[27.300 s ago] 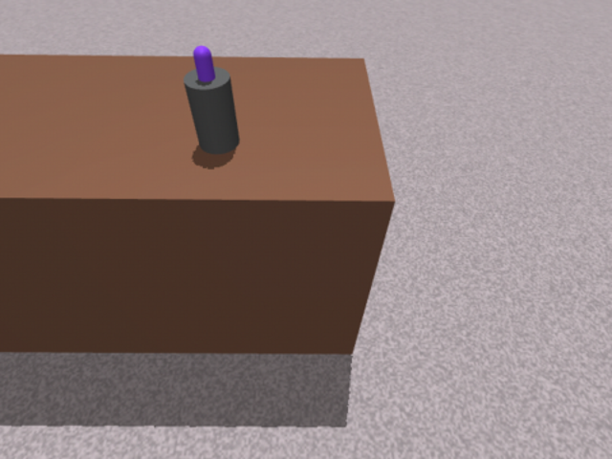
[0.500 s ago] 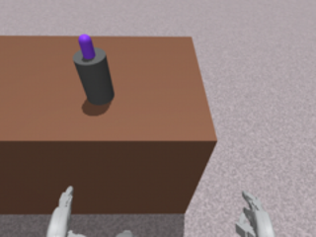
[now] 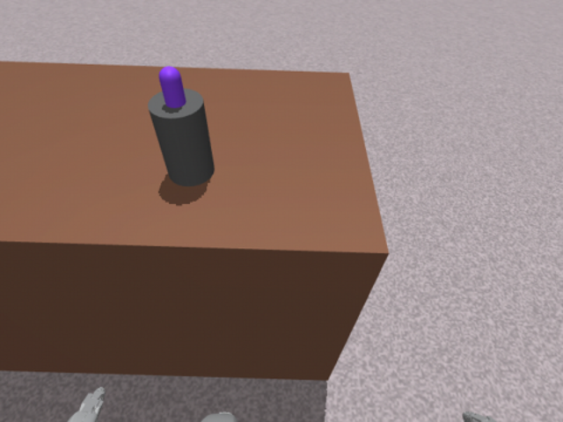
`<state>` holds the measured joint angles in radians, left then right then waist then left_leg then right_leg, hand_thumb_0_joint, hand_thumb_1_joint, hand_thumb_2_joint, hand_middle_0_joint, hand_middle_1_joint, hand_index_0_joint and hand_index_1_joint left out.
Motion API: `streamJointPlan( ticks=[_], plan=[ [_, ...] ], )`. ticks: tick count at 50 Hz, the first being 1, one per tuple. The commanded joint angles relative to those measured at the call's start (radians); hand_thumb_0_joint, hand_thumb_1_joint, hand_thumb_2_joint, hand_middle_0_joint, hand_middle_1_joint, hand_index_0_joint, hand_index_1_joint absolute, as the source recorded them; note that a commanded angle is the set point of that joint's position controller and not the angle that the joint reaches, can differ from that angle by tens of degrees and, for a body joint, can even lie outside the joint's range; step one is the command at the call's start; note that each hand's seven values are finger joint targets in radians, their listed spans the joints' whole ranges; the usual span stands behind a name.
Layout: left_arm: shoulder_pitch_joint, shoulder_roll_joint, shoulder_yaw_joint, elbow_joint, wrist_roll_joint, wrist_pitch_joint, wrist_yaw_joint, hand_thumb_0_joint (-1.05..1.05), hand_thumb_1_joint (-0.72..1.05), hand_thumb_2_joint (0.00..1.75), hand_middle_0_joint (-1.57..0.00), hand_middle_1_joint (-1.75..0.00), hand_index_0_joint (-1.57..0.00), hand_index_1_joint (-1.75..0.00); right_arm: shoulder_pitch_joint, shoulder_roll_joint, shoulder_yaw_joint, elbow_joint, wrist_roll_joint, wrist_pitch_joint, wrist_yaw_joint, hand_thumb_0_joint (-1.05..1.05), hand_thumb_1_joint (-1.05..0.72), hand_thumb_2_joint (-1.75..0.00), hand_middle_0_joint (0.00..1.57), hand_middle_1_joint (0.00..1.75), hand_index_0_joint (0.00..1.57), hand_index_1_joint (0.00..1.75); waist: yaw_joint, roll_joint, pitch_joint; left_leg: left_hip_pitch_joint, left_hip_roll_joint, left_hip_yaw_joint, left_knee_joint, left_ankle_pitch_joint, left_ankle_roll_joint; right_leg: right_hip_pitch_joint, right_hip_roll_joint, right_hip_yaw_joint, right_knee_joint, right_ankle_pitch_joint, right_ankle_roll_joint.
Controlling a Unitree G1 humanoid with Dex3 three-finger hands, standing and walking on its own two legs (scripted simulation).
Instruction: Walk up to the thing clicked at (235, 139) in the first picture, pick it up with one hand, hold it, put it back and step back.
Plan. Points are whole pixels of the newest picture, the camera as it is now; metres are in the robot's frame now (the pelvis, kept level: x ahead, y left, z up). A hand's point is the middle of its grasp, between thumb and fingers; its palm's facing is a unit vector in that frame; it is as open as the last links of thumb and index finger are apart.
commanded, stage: stand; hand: left
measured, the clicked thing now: (181, 125) +0.54 +0.20 +0.12
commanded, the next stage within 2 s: none
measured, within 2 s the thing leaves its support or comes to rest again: neither
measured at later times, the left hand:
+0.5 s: hand out of the picture +0.06 +0.25 -0.12, palm faces -0.02 -0.94 -0.35, open 8.2 cm
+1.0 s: hand out of the picture +0.06 +0.26 -0.12, palm faces -0.02 -0.94 -0.35, open 7.4 cm
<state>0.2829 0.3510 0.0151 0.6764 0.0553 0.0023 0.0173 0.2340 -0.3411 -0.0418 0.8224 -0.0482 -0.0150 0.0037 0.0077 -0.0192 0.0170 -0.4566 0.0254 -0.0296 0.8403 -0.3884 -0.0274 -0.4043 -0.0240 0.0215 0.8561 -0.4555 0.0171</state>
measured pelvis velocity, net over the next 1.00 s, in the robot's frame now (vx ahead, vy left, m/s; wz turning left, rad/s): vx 0.00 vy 0.01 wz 0.01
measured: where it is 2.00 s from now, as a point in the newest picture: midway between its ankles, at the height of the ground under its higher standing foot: outside the picture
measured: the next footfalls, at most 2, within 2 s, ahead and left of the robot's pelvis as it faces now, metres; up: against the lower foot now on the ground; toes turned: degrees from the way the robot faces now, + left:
none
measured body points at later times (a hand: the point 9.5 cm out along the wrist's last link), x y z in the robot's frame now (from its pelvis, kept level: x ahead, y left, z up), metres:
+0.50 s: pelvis +0.00 +0.00 +0.04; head +0.00 +0.00 +0.49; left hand +0.06 +0.30 -0.10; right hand +0.08 -0.28 -0.10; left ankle +0.03 +0.14 -0.70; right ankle +0.00 -0.14 -0.70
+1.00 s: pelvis +0.00 +0.01 +0.04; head +0.00 +0.01 +0.49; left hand +0.06 +0.31 -0.09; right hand +0.06 -0.29 -0.09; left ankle +0.03 +0.14 -0.70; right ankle +0.00 -0.14 -0.70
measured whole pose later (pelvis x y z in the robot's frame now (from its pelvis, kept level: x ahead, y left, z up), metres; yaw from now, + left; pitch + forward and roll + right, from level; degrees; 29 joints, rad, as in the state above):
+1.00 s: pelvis +0.00 +0.01 +0.04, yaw +0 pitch -4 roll +0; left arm 0.11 0.34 0.00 1.16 0.02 -0.02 0.01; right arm 0.13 -0.34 -0.01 1.14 -0.01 0.00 0.00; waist 0.00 0.00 0.07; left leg -0.16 0.02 -0.03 0.38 -0.16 -0.02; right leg -0.10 -0.03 0.01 0.37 -0.21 0.04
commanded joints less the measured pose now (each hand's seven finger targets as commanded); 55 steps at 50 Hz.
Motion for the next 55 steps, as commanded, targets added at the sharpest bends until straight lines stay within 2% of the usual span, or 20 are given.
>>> streamJointPlan(
  ticks=[1,3,6,9,11,14,17,20,21,23,26,30,32,35,41,49,53,55],
  plan=[
    [-0.034,0.156,0.055,-0.006,-0.01,-0.051,0.008,0.0,-0.34,0.28,-0.2,-0.29,-0.2,-0.29,-0.08,-0.167,-0.053,-0.054,0.002,-0.03,-0.003,0.0,-0.9,-0.9,0.2,0.3,0.2,0.3,0.019,0.07,-0.055,0.059,0.054,-0.129,-0.247,0.058,0.112,0.05,-0.023,0.049,-0.199,0.137,-0.083],
    [-0.037,0.174,0.056,0.042,-0.01,-0.055,0.01,0.0,-0.18,0.44,-0.2,-0.3,-0.2,-0.3,-0.075,-0.169,-0.053,-0.025,0.008,-0.024,-0.006,0.0,-0.9,-0.9,0.2,0.3,0.2,0.3,0.013,0.037,-0.055,0.083,0.04,-0.104,-0.227,0.096,0.103,0.067,-0.042,0.073,-0.238,0.18,-0.089],
    [-0.047,0.196,0.054,0.102,-0.02,-0.055,0.012,0.0,0.06,0.68,-0.2,-0.3,-0.2,-0.3,-0.056,-0.175,-0.048,0.025,0.015,-0.021,-0.01,0.0,-0.9,-0.9,0.2,0.3,0.2,0.3,0.001,0.031,-0.068,0.161,0.035,-0.08,-0.216,0.208,0.094,0.08,-0.065,0.09,-0.278,0.264,-0.089],
    [-0.06,0.194,0.049,0.156,-0.029,-0.047,0.015,0.0,0.3,0.9,-0.2,-0.3,-0.2,-0.3,-0.061,-0.184,-0.042,0.063,0.014,-0.015,-0.013,0.0,-0.9,-0.9,0.2,0.3,0.2,0.3,0.001,0.048,-0.05,0.18,0.052,-0.099,-0.271,0.195,0.092,0.095,-0.055,0.073,-0.3,0.253,-0.079],
    [-0.064,0.198,0.044,0.193,-0.031,-0.045,0.015,0.0,0.46,0.9,-0.2,-0.3,-0.2,-0.3,-0.069,-0.184,-0.039,0.086,0.016,-0.01,-0.015,0.0,-0.9,-0.9,0.2,0.3,0.2,0.3,0.003,0.038,-0.037,0.175,0.053,-0.096,-0.291,0.177,0.088,0.122,-0.062,0.076,-0.337,0.253,-0.075],
    [-0.08,0.203,0.039,0.239,-0.034,-0.043,0.015,0.0,0.7,0.9,-0.2,-0.3,-0.2,-0.3,-0.064,-0.182,-0.028,0.121,0.019,-0.011,-0.016,0.0,-0.9,-0.9,0.2,0.3,0.2,0.3,-0.008,0.025,-0.016,0.201,0.057,-0.095,-0.335,0.213,0.079,0.14,-0.068,0.079,-0.371,0.278,-0.068],
    [-0.093,0.195,0.031,0.275,-0.036,-0.042,0.013,0.0,0.9,0.9,-0.2,-0.3,-0.2,-0.3,-0.086,-0.191,-0.025,0.149,0.023,-0.009,-0.017,0.0,-0.9,-0.9,0.2,0.3,0.2,0.3,-0.003,0.033,-0.001,0.222,0.064,-0.098,-0.369,0.189,0.074,0.155,-0.073,0.078,-0.422,0.253,-0.062],
    [-0.116,0.197,0.027,0.307,-0.037,-0.042,0.011,0.0,0.9,0.9,-0.2,-0.3,-0.2,-0.3,-0.092,-0.186,-0.02,0.17,0.024,-0.009,-0.016,0.0,-0.9,-0.9,0.2,0.3,0.2,0.3,-0.01,0.022,0.013,0.237,0.066,-0.097,-0.418,0.167,0.067,0.172,-0.076,0.078,-0.465,0.234,-0.054],
    [-0.116,0.193,0.025,0.319,-0.037,-0.041,0.01,0.0,0.9,0.9,-0.2,-0.3,-0.2,-0.3,-0.1,-0.188,-0.018,0.18,0.025,-0.008,-0.015,0.0,-0.9,-0.9,0.2,0.3,0.2,0.3,-0.004,0.029,0.026,0.235,0.068,-0.104,-0.438,0.153,0.065,0.177,-0.074,0.073,-0.473,0.223,-0.052],
    [-0.133,0.194,0.024,0.334,-0.036,-0.045,0.01,0.0,0.9,0.9,-0.2,-0.3,-0.2,-0.3,-0.106,-0.186,-0.018,0.191,0.028,-0.008,-0.014,0.0,-0.9,-0.9,0.2,0.3,0.2,0.3,-0.009,0.018,0.019,0.243,0.067,-0.096,-0.447,0.17,0.062,0.202,-0.082,0.073,-0.5,0.237,-0.048],
    [-0.145,0.196,0.023,0.357,-0.039,-0.048,0.008,0.0,0.9,0.9,-0.2,-0.3,-0.2,-0.3,-0.11,-0.182,-0.013,0.211,0.032,-0.012,-0.013,0.0,-0.9,-0.9,0.2,0.3,0.2,0.3,-0.009,0.014,0.0,0.276,0.071,-0.089,-0.461,0.25,0.057,0.237,-0.089,0.073,-0.51,0.296,-0.041],
    [-0.159,0.193,0.024,0.383,-0.039,-0.045,0.007,0.0,0.9,0.9,-0.2,-0.3,-0.2,-0.3,-0.125,-0.188,-0.012,0.228,0.031,-0.014,-0.015,0.0,-0.9,-0.9,0.2,0.3,0.2,0.3,-0.003,0.027,-0.005,0.285,0.078,-0.089,-0.492,0.243,0.055,0.262,-0.088,0.061,-0.524,0.291,-0.035],
    [-0.17,0.191,0.022,0.392,-0.039,-0.044,0.006,0.0,0.9,0.9,-0.2,-0.3,-0.2,-0.3,-0.134,-0.188,-0.009,0.234,0.032,-0.014,-0.014,0.0,-0.9,-0.9,0.2,0.3,0.2,0.3,0.001,0.039,-0.009,0.292,0.081,-0.088,-0.501,0.272,0.051,0.277,-0.09,0.056,-0.527,0.305,-0.032],
    [-0.178,0.198,0.024,0.407,-0.038,-0.041,0.005,0.0,0.9,0.9,-0.2,-0.3,-0.2,-0.3,-0.136,-0.19,-0.01,0.247,0.032,-0.013,-0.015,0.0,-0.9,-0.9,0.2,0.3,0.2,0.3,-0.003,0.029,0.005,0.296,0.081,-0.086,-0.516,0.223,0.048,0.266,-0.091,0.057,-0.545,0.269,-0.029],
    [-0.19,0.197,0.022,0.421,-0.038,-0.04,0.003,0.0,0.9,0.9,-0.2,-0.3,-0.2,-0.3,-0.148,-0.199,-0.01,0.26,0.034,-0.012,-0.014,0.0,-0.9,-0.9,0.2,0.3,0.2,0.3,-0.002,0.031,-0.003,0.312,0.083,-0.082,-0.527,0.253,0.046,0.275,-0.094,0.055,-0.564,0.294,-0.026],
    [-0.199,0.199,0.023,0.431,-0.037,-0.036,0.0,0.0,0.9,0.9,-0.2,-0.3,-0.2,-0.3,-0.148,-0.21,-0.012,0.27,0.035,-0.006,-0.012,0.0,-0.9,-0.9,0.2,0.3,0.2,0.3,-0.008,0.025,0.013,0.293,0.088,-0.086,-0.551,0.183,0.049,0.271,-0.094,0.056,-0.58,0.245,-0.025],
    [-0.198,0.201,0.025,0.432,-0.038,-0.038,0.0,0.0,0.9,0.9,-0.2,-0.3,-0.2,-0.3,-0.158,-0.208,-0.011,0.271,0.036,-0.01,-0.012,0.0,-0.9,-0.9,0.2,0.3,0.2,0.3,-0.008,0.024,-0.012,0.319,0.088,-0.081,-0.538,0.232,0.049,0.278,-0.1,0.059,-0.578,0.287,-0.026],
    [-0.201,0.202,0.026,0.431,-0.038,-0.037,0.0,0.0,0.9,0.9,-0.2,-0.3,-0.2,-0.3,-0.151,-0.204,-0.01,0.273,0.035,-0.008,-0.011,0.0,-0.9,-0.9,0.2,0.3,0.2,0.3,-0.012,0.021,0.0,0.306,0.086,-0.08,-0.547,0.22,0.045,0.273,-0.098,0.057,-0.582,0.276,-0.026]
  ],
)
